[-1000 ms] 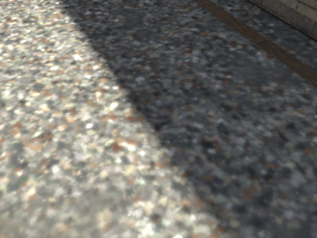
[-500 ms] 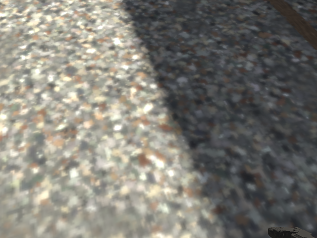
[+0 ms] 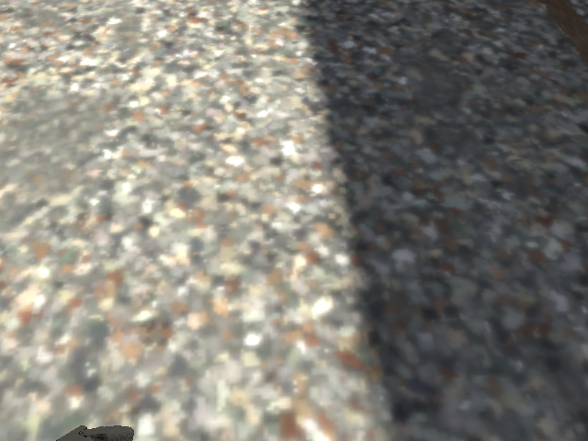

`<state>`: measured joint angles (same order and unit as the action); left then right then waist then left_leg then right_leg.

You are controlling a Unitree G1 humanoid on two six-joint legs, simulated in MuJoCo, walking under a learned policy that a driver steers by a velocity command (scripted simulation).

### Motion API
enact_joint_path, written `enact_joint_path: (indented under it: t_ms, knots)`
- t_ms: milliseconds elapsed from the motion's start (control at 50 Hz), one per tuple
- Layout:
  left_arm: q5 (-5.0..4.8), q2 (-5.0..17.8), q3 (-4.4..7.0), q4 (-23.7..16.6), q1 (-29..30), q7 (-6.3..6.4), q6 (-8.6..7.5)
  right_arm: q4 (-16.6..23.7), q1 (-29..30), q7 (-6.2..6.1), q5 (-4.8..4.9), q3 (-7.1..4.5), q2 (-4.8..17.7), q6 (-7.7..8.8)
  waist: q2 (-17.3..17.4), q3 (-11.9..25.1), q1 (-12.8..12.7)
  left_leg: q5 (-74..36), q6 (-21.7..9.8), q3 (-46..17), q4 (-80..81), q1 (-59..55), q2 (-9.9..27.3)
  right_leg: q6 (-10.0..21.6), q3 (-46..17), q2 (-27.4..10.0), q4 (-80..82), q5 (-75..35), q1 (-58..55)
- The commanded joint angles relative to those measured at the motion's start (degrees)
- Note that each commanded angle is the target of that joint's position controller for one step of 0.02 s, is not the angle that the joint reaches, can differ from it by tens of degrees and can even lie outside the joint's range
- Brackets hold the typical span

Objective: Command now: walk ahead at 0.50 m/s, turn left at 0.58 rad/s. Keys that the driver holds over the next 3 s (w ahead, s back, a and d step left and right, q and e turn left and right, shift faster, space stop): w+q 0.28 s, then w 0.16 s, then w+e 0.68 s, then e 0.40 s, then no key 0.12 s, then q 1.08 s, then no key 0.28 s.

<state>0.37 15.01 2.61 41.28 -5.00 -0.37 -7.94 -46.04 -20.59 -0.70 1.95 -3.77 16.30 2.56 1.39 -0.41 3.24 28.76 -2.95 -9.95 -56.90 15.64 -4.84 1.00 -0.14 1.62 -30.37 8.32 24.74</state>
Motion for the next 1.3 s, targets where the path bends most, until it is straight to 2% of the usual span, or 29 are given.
enact_joint_path:
  t_ms: [20, 40, 120, 280, 360, 400, 440, 460, 480, 500, 520, 540, 560, 580, 660, 780, 880, 920, 960, 1000, 1020, 1040, 1060, 1080, 1100, 1120, 1140, 1220, 1300]
  knots:
    - [0.1, 7.1, 2.35, -1.4, -10.3, 0.09, 0.68, 5.8, 2.4, -0.21, -0.23, -1.48, 7.8, 0.59, -4.4, 4.8, -6.7, -6.7, 1.2, 0.9, -16.8, 28.0, 7.2, 8.3, -26.1, -20.9, 14.4, 9.6, -28.9]
    - [0.26, 6.1, 2.06, -0.9, -8.7, 0.06, 0.94, 6.5, 4.0, -0.04, -0.76, -1.64, 6.9, 0.55, -4.5, 2.0, -5.7, -9.4, 1.5, 1.0, -14.1, 27.1, 8.6, 8.2, -21.0, -18.7, 15.6, 3.4, -24.5]
    - [-0.03, 6.3, 2.4, 0.6, -8.8, -0.02, 0.3, 8.1, 4.5, 0.82, -0.1, -1.44, 3.2, -0.68, -7.2, 0.3, -4.1, -13.7, 2.3, 3.6, -9.7, 24.7, 11.1, 8.8, -8.9, -16.0, 20.0, -6.7, -19.5]
    - [-0.39, 9.8, 3.62, 3.1, -11.1, 0.87, 1.56, 12.6, 16.0, 2.79, -0.59, -0.42, 1.0, -0.06, -4.9, -2.5, -7.1, -29.9, 2.2, 8.1, 12.1, 25.4, 10.7, 8.0, 4.7, -15.7, 21.1, -15.0, -23.2]
    - [-1.64, 11.0, 3.84, 5.5, -15.2, 0.57, 2.67, 15.2, 21.3, 3.78, -0.41, 0.01, 0.5, 0.32, -4.5, -4.7, -8.0, -25.2, -0.2, 10.7, 19.2, 23.3, 8.7, 7.9, 6.1, -17.9, 19.8, -18.5, -27.2]
    - [-2.17, 12.5, 4.15, 6.0, -14.9, 0.62, 3.25, 15.8, 20.6, 4.03, -0.66, -0.63, 2.0, 0.43, -6.0, -3.4, -5.9, -19.9, -2.4, 12.7, 21.5, 18.8, 6.2, 7.4, 7.2, -18.8, 15.6, -31.6, -29.5]
    - [-2.36, 13.6, 4.15, 6.4, -13.7, 1.03, 3.92, 13.3, 10.2, 3.69, -1.0, -2.77, 5.8, 0.25, -6.9, 3.5, 1.3, -21.0, -5.4, 15.2, 26.1, 2.4, 2.1, 5.5, 10.0, -17.2, 1.6, -46.8, -28.3]
    - [-2.09, 12.0, 3.33, 6.4, -14.2, 1.32, 3.9, 10.7, 1.3, 2.82, -1.09, -4.34, 8.9, 0.05, -5.5, 8.5, 5.5, -25.1, -7.1, 12.3, 26.6, -14.0, 3.1, 3.6, 10.9, -15.1, -10.4, -40.6, -18.7]
    - [-0.26, 5.5, 0.95, 4.1, -18.0, 0.72, 3.12, 9.5, -5.3, 1.77, -2.09, -5.55, 15.5, 0.05, 7.4, 17.0, 4.3, -26.0, -14.4, -12.1, 25.6, -38.0, 20.0, 0.3, 10.4, -8.1, -33.8, -2.5, 4.8]
    - [-1.51, 5.1, 0.22, 5.3, -19.9, -0.05, 1.55, 9.8, -6.6, 1.74, -1.99, -4.51, 14.0, 0.46, 9.7, 26.9, 3.7, -21.4, -20.5, -34.2, 35.2, -42.1, 29.7, -0.1, -1.9, -1.4, -46.4, 27.2, 13.4]
    - [-3.93, 10.2, 1.99, 3.9, -13.4, -0.42, 1.04, 9.3, -4.1, 2.15, -2.17, -3.3, 10.2, 0.95, 4.0, 19.0, 5.0, -21.4, -16.7, -25.2, 36.9, -35.5, 27.3, 0.5, -6.1, -4.2, -49.1, 24.0, 18.2]
    - [-4.24, 9.7, 1.81, 2.5, -9.8, -0.35, 1.01, 8.8, -0.4, 2.18, -1.92, -2.69, 8.4, 1.3, 3.7, 10.8, 3.0, -23.9, -14.0, -15.2, 37.9, -26.1, 24.8, 0.9, -4.8, -6.6, -45.7, 19.1, 19.0]
    - [-2.91, 8.9, 1.84, 2.9, -9.0, 0.04, 1.42, 8.4, 3.6, 2.35, -1.76, -1.96, 6.1, 1.68, 1.3, 6.3, 0.4, -26.5, -12.0, -9.0, 39.6, -17.9, 21.9, 0.5, -4.2, -8.9, -41.5, 14.8, 16.8]
    - [-2.12, 8.8, 2.25, 3.6, -10.4, 0.22, 2.33, 8.4, 6.5, 2.54, -1.94, -1.43, 4.0, 2.15, 2.8, 3.9, -1.8, -27.9, -10.6, -4.1, 41.8, -12.2, 19.8, 0.2, -4.7, -10.3, -38.7, 11.4, 13.4]
    - [-2.28, 5.5, 2.07, 5.0, -13.5, 0.49, 5.1, 6.2, 8.3, 2.3, -2.84, -1.96, 4.2, 4.32, 2.4, 0.8, -4.7, -32.3, -9.9, 5.3, 48.4, -4.8, 18.4, -1.5, -6.0, -10.5, -35.5, 2.8, 10.6]
    - [-1.64, 3.6, 1.57, 2.2, -5.0, -0.46, 4.49, 3.4, 6.2, 0.63, -2.81, -2.15, 5.4, 4.28, 1.5, -2.7, -2.1, -34.5, -6.9, 15.5, 50.0, -9.1, 16.7, -1.5, -4.6, -8.3, -16.9, -14.3, 14.7]
    - [-1.47, 2.3, 0.63, -2.3, 3.5, -2.42, 4.38, 0.5, 1.5, -0.07, -1.76, -2.81, 7.3, 2.67, 0.3, -5.9, 1.4, -38.9, -6.3, 18.5, 47.6, -19.1, 20.3, 0.8, -0.1, -7.4, -7.7, -11.5, 18.9]
    - [-1.56, 2.7, 0.75, -4.2, 4.7, -3.31, 4.38, 0.1, 1.3, -0.36, -1.37, -3.06, 8.1, 1.59, 0.9, -5.4, 0.9, -47.0, -5.5, 19.7, 43.9, -22.5, 21.3, 2.3, 2.3, -6.1, -6.1, -6.2, 18.4]
    - [-1.69, 4.5, 1.65, -4.9, 2.0, -3.69, 4.7, 0.6, 2.7, -0.91, -1.18, -3.44, 9.9, 0.71, 3.4, -1.7, -1.7, -66.6, -4.1, 21.3, 36.5, -23.9, 21.2, 4.5, 6.0, -2.3, -6.3, -0.4, 11.4]
    - [-1.88, 9.0, 4.11, -2.8, -10.6, -3.14, 4.99, 1.0, 4.5, -1.37, -0.8, -3.49, 11.1, -0.01, 3.9, 5.6, -9.2, -74.6, -1.9, 22.8, 18.6, -19.5, 19.2, 8.0, 7.4, 2.2, -3.3, 0.1, -6.6]
    - [-1.71, 13.3, 6.01, -1.0, -19.3, -1.99, 5.49, 1.8, 4.5, -1.56, -1.08, -2.91, 10.1, 0.49, -0.2, 10.7, -13.5, -60.0, 0.6, 22.9, 2.5, -7.4, 16.6, 10.9, -0.7, -1.2, -0.4, -2.4, -23.7]
    - [-1.85, 19.4, 6.94, -1.1, -19.0, -1.39, 5.22, 4.6, -2.0, -0.39, -3.3, 0.03, 0.4, 2.08, -16.4, 15.2, -6.2, -0.4, 4.6, 18.6, -19.4, 19.8, 4.4, 21.9, -32.4, -16.8, 2.1, 1.1, -44.6]
    - [-1.36, 15.5, 5.7, -2.4, -21.4, -1.54, 4.47, 5.4, 2.6, 0.68, -1.31, -0.05, 4.2, 4.68, -10.8, 24.1, -10.0, 5.8, 3.8, 4.5, -27.0, 27.5, 1.7, 25.7, -49.2, -21.4, 11.2, 7.5, -50.3]
    - [-0.97, 12.0, 4.83, -2.2, -19.5, -1.55, 4.01, 7.2, 8.8, 1.26, 0.83, -0.84, 7.1, 5.9, -7.6, 16.1, -11.2, 0.4, 2.3, 3.0, -25.5, 32.2, 5.2, 21.8, -40.2, -19.5, 12.6, 5.2, -45.8]
    - [-1.41, 10.2, 4.28, -2.7, -15.6, -1.51, 3.76, 7.7, 10.2, 1.1, 0.36, -0.46, 6.6, 6.46, -2.9, 10.1, -8.6, -4.6, 1.4, 3.5, -19.8, 30.9, 7.8, 19.4, -32.7, -16.9, 12.6, 0.6, -36.8]
    - [-1.45, 8.5, 3.7, -3.6, -11.4, -1.45, 3.77, 7.1, 10.6, 0.69, -1.2, -0.77, 6.7, 6.39, -0.5, 6.1, -5.9, -6.8, 1.8, 4.2, -14.6, 27.4, 9.5, 17.9, -27.3, -14.6, 13.2, -5.7, -28.1]
    - [-0.64, 7.3, 3.16, -5.0, -8.5, -1.15, 3.79, 7.0, 9.8, 0.52, -1.97, -1.33, 7.6, 5.7, -1.2, 4.0, -3.8, -8.0, 2.5, 4.2, -12.5, 23.0, 10.4, 17.5, -23.5, -13.3, 14.2, -14.9, -21.6]
    - [-0.44, 10.5, 3.98, -5.4, -7.4, 0.18, 4.06, 7.6, 9.0, -0.2, -3.05, -0.76, 4.6, 3.04, -1.8, 2.3, -1.4, -12.0, 6.6, 7.5, -0.1, 16.8, 8.6, 15.9, -13.6, -9.3, 13.7, -37.8, -9.7]
    - [-1.73, 11.2, 4.4, -4.5, -9.4, 1.73, 6.44, 8.8, 15.2, 0.11, -2.64, 0.12, 3.1, 2.43, -6.5, 5.8, -4.2, -28.0, 7.6, 8.7, 16.9, 10.0, 3.6, 10.5, -10.2, -4.5, 9.7, -32.1, -7.8]
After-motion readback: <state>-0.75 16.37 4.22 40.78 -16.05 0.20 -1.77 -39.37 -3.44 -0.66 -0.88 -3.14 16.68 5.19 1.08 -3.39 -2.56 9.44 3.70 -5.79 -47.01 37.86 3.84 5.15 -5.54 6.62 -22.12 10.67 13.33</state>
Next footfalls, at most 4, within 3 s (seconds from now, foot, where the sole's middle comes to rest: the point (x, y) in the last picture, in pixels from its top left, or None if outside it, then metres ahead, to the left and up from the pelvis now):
0.46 left None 0.37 0.19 -0.76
1.02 right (289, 344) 0.71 0.01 -0.76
1.46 left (227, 265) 0.95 0.17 -0.76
1.80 right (310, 309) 0.80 -0.05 -0.76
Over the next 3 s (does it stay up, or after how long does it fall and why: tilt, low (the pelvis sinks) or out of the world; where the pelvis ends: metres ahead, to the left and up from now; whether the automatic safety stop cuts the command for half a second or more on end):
stays up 0.81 0.11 0.01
